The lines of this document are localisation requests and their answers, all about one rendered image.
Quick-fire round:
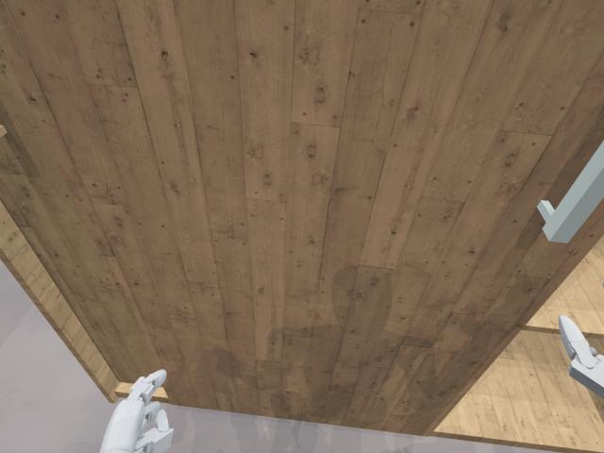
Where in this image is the wardrobe door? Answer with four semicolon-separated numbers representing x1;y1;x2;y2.
0;0;604;437
0;45;163;387

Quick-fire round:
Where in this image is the left robot hand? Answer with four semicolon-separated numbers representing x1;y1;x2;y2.
100;369;174;453

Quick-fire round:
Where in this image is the handle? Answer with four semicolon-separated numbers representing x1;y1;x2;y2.
537;141;604;243

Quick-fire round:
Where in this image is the right robot hand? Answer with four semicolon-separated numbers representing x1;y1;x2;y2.
558;281;604;399

